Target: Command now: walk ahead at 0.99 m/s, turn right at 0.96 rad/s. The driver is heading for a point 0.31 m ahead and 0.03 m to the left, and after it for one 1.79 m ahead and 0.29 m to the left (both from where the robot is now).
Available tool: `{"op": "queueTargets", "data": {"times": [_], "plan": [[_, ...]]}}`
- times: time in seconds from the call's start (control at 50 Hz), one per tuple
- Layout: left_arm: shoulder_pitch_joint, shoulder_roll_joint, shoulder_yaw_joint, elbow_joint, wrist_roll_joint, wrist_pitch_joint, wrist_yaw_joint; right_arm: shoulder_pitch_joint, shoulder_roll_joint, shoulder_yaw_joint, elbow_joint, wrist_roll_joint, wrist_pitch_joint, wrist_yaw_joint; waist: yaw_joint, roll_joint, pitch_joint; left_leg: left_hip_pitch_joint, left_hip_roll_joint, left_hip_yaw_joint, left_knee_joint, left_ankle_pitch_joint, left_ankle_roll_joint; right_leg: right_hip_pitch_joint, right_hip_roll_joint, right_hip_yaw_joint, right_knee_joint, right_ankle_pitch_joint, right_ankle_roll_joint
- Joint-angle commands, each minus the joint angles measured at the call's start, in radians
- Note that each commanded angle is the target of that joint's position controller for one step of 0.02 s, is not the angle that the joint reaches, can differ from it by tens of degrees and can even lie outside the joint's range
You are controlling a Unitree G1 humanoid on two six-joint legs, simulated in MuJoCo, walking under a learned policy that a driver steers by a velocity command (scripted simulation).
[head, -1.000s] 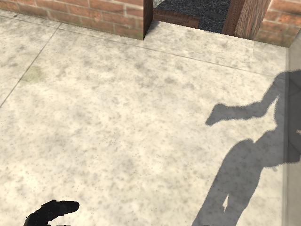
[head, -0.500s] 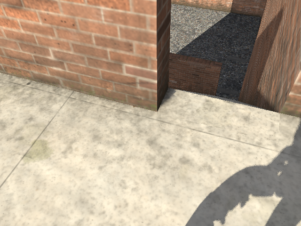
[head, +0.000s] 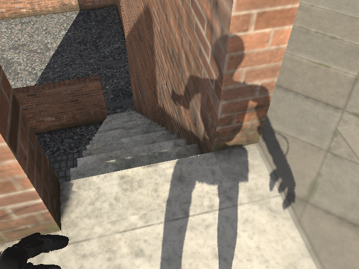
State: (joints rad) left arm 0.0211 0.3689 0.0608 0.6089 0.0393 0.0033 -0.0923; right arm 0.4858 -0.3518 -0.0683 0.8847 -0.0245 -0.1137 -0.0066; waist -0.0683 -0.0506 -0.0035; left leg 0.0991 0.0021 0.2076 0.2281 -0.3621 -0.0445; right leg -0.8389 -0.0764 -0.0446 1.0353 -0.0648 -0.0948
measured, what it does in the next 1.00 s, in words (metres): walks ahead, turning left: right foot, then left foot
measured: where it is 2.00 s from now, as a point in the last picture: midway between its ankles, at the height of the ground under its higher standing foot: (204, 267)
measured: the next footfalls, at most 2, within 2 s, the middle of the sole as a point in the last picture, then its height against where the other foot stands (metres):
right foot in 0.14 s outside the picture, level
left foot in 0.58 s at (165, 248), level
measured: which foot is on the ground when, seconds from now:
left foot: down 0.00-0.14, up 0.16-0.56, down 0.58-1.00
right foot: up 0.00-0.12, down 0.14-0.60, up 0.62-1.00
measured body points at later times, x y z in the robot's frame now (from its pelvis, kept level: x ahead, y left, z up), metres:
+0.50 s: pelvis +0.35 -0.03 +0.01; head +0.40 -0.03 +0.46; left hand +0.44 +0.23 -0.12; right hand +0.42 -0.28 -0.12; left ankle +0.52 +0.06 -0.68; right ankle +0.29 -0.07 -0.73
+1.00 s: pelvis +0.45 -0.03 +0.01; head +0.48 +0.00 +0.46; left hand +0.51 +0.27 -0.11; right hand +0.66 -0.27 -0.08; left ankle +0.52 +0.04 -0.73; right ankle +0.57 -0.19 -0.68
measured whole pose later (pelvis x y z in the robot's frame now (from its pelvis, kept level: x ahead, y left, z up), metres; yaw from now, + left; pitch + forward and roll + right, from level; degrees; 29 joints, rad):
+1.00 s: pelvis +0.45 -0.03 +0.01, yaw +25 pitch +2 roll -3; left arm 0.10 0.28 0.04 0.73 0.02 0.07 0.04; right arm 0.28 -0.30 -0.10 0.63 -0.02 0.08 -0.03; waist -0.06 0.02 0.05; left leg -0.38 -0.20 -0.27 0.43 -0.04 0.08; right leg -0.52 0.04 0.17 0.86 -0.31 0.06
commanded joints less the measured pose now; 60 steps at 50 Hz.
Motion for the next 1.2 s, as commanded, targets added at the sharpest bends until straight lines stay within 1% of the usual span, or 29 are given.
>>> {"op": "queueTargets", "data": {"times": [0.02, 0.06, 0.08, 0.12, 0.14, 0.16, 0.18, 0.2, 0.24, 0.3, 0.4, 0.44, 0.46, 0.54, 0.58, 0.6, 0.62, 0.64, 0.68, 0.72, 0.78, 0.86, 0.92, 0.94, 1.06, 1.14, 1.16, 1.18, 1.2], "plan": [[-0.091, -0.034, -0.035, -0.086, -0.001, -0.008, -0.023, -0.117, -0.050, 0.009, -0.070, -0.002, -0.026, 0.005, 0.064, 0.083, 0.162, -0.214, 0.185, 0.053, -0.142, 0.667, 0.075, 0.172, 0.029, -0.099, -0.199, 0.097, -0.041], [-0.046, -0.013, -0.030, -0.062, -0.005, -0.015, -0.017, -0.065, -0.089, 0.004, -0.063, -0.001, -0.021, 0.001, 0.094, 0.122, 0.094, -0.132, 0.209, 0.067, -0.010, 1.180, 0.066, 0.335, 0.117, -0.153, -0.241, 0.077, -0.087], [0.041, -0.001, -0.025, -0.036, -0.002, -0.020, -0.008, -0.062, -0.136, -0.004, -0.068, 0.000, -0.011, -0.008, 0.152, 0.155, 0.036, -0.107, 0.232, 0.056, 0.118, 1.335, 0.070, 0.440, 0.154, -0.144, -0.256, 0.021, -0.106], [0.414, 0.057, 0.008, 0.093, 0.012, -0.039, 0.020, -0.125, -0.184, -0.013, -0.092, -0.002, 0.019, -0.020, 0.325, 0.129, -0.131, -0.220, 0.237, 0.028, 0.615, 1.310, 0.085, 0.873, 0.189, -0.050, -0.403, 0.051, -0.144], [0.432, 0.102, 0.028, 0.135, 0.016, -0.038, 0.049, -0.087, -0.125, -0.005, -0.083, -0.007, 0.021, -0.006, 0.272, 0.017, -0.130, -0.428, 0.116, 0.023, 0.953, 0.485, 0.066, 1.057, 0.113, 0.062, -0.457, 0.089, -0.142], [0.338, 0.222, 0.046, 0.081, 0.040, -0.034, 0.066, 0.117, 0.015, 0.035, -0.138, 0.025, 0.025, -0.002, 0.095, -0.227, -0.316, -0.772, 0.027, -0.075, 1.423, -0.266, 0.025, 1.394, -0.283, 0.553, -0.355, 0.732, -0.282], [0.411, 0.188, 0.057, 0.045, -0.011, -0.023, 0.076, 0.006, -0.094, 0.022, -0.152, 0.035, 0.025, -0.017, 0.213, 0.000, -0.526, -0.779, 0.028, -0.245, 1.476, -0.129, 0.032, 1.377, -0.306, 0.641, -0.465, 0.753, -0.321], [0.348, 0.165, 0.049, 0.068, -0.021, -0.027, 0.089, -0.062, -0.076, 0.028, -0.164, 0.049, 0.025, -0.021, 0.165, 0.031, -0.364, -0.796, 0.060, -0.248, 1.416, -0.044, 0.029, 1.198, -0.290, 0.543, -0.539, 0.704, -0.292], [0.251, 0.056, 0.012, 0.092, -0.016, -0.049, 0.098, -0.065, -0.026, 0.041, -0.125, 0.022, 0.043, -0.013, 0.070, 0.124, -0.093, -0.705, 0.090, -0.271, 1.227, -0.040, 0.037, 0.803, -0.237, 0.364, -0.633, 0.625, -0.224], [0.234, 0.009, -0.006, 0.131, -0.024, -0.084, 0.088, 0.021, 0.014, 0.032, -0.065, 0.005, 0.101, 0.001, 0.001, 0.082, -0.012, -0.509, 0.081, -0.269, 1.018, -0.002, 0.041, 0.541, -0.188, 0.161, -0.745, 0.710, -0.162], [0.128, -0.042, -0.018, 0.131, -0.033, -0.097, 0.100, -0.122, 0.068, 0.031, -0.110, 0.015, 0.096, 0.025, 0.001, -0.014, -0.007, -0.551, 0.061, -0.153, 0.675, 0.328, 0.081, 0.610, -0.063, -0.121, -0.772, 0.629, -0.078], [0.167, -0.051, -0.018, 0.140, -0.046, -0.094, 0.108, -0.163, 0.084, 0.035, -0.119, 0.012, 0.100, 0.045, 0.042, -0.055, -0.007, -0.562, 0.048, -0.122, 0.546, 0.422, 0.094, 0.699, -0.072, -0.164, -0.743, 0.578, -0.059], [0.190, -0.043, -0.012, 0.156, -0.037, -0.091, 0.115, -0.194, 0.075, 0.031, -0.138, 0.004, 0.100, 0.046, 0.057, -0.034, -0.008, -0.564, 0.050, -0.105, 0.500, 0.469, 0.104, 0.732, -0.083, -0.174, -0.712, 0.581, -0.058], [0.219, -0.009, 0.004, 0.169, -0.052, -0.080, 0.132, -0.119, 0.049, 0.009, -0.142, -0.024, 0.120, 0.043, 0.036, -0.027, -0.015, -0.495, -0.014, -0.070, 0.449, 0.287, 0.148, 0.787, -0.158, -0.185, -0.474, 0.709, -0.030], [0.167, 0.011, 0.013, 0.149, -0.060, -0.064, 0.121, 0.048, 0.020, -0.014, -0.111, -0.023, 0.114, 0.023, -0.055, 0.020, -0.063, -0.318, -0.065, -0.092, 0.330, 0.303, 0.209, 0.694, -0.127, -0.207, -0.127, 0.599, 0.019], [0.180, 0.000, 0.013, 0.130, -0.055, -0.062, 0.111, 0.102, -0.077, -0.043, -0.101, -0.006, 0.104, 0.009, -0.078, 0.180, -0.061, -0.177, 0.082, -0.328, 0.274, 0.880, 0.274, 0.488, 0.008, -0.219, 0.181, 0.060, 0.081], [0.279, -0.062, 0.001, 0.095, -0.051, -0.045, 0.105, 0.055, -0.175, -0.062, -0.116, 0.005, 0.115, 0.007, 0.028, 0.329, -0.101, -0.041, 0.309, -0.746, 0.257, 1.403, 0.466, 0.194, 0.221, -0.079, 0.479, -0.617, 0.131], [0.336, -0.085, -0.026, 0.097, -0.002, -0.029, 0.116, -0.008, -0.205, -0.079, -0.170, 0.030, 0.126, 0.002, 0.042, 0.229, -0.285, -0.067, 0.342, -0.840, 0.150, 0.902, 0.505, 0.225, 0.132, 0.133, 0.486, -0.560, 0.115], [0.172, -0.013, -0.013, 0.075, 0.008, -0.009, 0.130, -0.161, -0.065, -0.042, -0.235, 0.001, 0.162, -0.023, 0.064, 0.025, -0.080, -0.312, 0.254, -0.738, 0.040, 0.264, 0.414, 0.203, 0.080, 0.124, 0.339, -0.410, 0.111], [0.128, -0.023, -0.017, 0.061, 0.012, 0.004, 0.140, -0.193, -0.013, -0.029, -0.250, -0.002, 0.173, -0.034, 0.073, 0.080, -0.021, -0.413, 0.147, -0.634, 0.018, 0.249, 0.330, 0.259, 0.068, 0.107, 0.186, -0.324, 0.103], [0.152, -0.054, -0.024, 0.066, -0.005, 0.021, 0.139, -0.149, -0.064, -0.050, -0.262, -0.002, 0.180, -0.037, 0.052, 0.076, -0.079, -0.351, 0.107, -0.622, 0.050, 0.356, 0.241, 0.277, 0.079, 0.121, 0.077, -0.277, 0.121], [0.092, -0.049, -0.015, 0.051, -0.014, 0.052, 0.131, -0.163, -0.087, -0.066, -0.294, 0.005, 0.186, -0.040, 0.017, 0.154, -0.078, -0.287, 0.059, -0.693, 0.038, 0.045, 0.166, 0.223, 0.101, 0.167, -0.072, -0.237, 0.164], [0.059, -0.034, -0.007, 0.050, -0.018, 0.047, 0.133, -0.164, -0.102, -0.074, -0.305, 0.003, 0.193, -0.035, -0.001, 0.179, -0.056, -0.281, 0.052, -0.773, 0.019, -0.085, 0.172, 0.213, 0.116, 0.186, -0.149, -0.233, 0.166], [0.064, -0.027, -0.003, 0.046, -0.014, 0.055, 0.134, -0.120, -0.090, -0.077, -0.288, 0.021, 0.187, -0.026, 0.003, 0.196, -0.060, -0.269, 0.062, -0.810, 0.029, -0.098, 0.178, 0.211, 0.123, 0.202, -0.157, -0.247, 0.162], [0.085, 0.005, 0.003, 0.059, -0.035, 0.052, 0.148, -0.199, -0.106, -0.075, -0.288, -0.008, 0.155, 0.004, 0.007, 0.204, -0.060, -0.365, 0.052, -0.847, 0.033, -0.119, 0.184, 0.356, 0.142, 0.164, -0.264, -0.263, 0.130], [0.219, -0.003, -0.002, 0.078, -0.039, 0.044, 0.140, -0.290, -0.085, -0.057, -0.287, -0.005, 0.165, 0.015, 0.073, 0.209, -0.067, -0.477, 0.017, -0.848, 0.056, -0.072, 0.155, 0.625, 0.144, 0.129, -0.518, -0.213, 0.082], [0.242, 0.011, 0.003, 0.081, -0.032, 0.039, 0.145, -0.275, -0.073, -0.051, -0.277, 0.001, 0.162, 0.008, 0.087, 0.178, -0.060, -0.525, -0.022, -0.829, 0.082, -0.151, 0.120, 0.711, 0.118, 0.156, -0.633, -0.191, 0.062], [0.225, 0.083, 0.017, 0.059, -0.013, 0.033, 0.151, -0.213, -0.039, -0.042, -0.267, -0.003, 0.160, 0.009, 0.069, 0.010, -0.054, -0.556, -0.097, -0.713, 0.233, -0.210, 0.075, 0.724, -0.043, 0.339, -0.775, -0.345, 0.034], [0.157, 0.159, 0.023, 0.011, -0.002, 0.030, 0.146, -0.191, -0.017, -0.042, -0.270, 0.012, 0.155, 0.001, 0.053, -0.151, -0.043, -0.620, -0.263, -0.486, 0.481, -0.190, 0.037, 0.669, -0.256, 0.609, -0.893, -0.413, -0.040]]}}
Velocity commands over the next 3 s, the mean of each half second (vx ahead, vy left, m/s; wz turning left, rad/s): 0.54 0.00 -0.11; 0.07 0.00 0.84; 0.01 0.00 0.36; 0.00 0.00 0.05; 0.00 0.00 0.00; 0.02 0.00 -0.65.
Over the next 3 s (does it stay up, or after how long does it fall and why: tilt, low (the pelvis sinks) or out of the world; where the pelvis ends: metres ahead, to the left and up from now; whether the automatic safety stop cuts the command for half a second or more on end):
stays up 0.45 -0.05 0.02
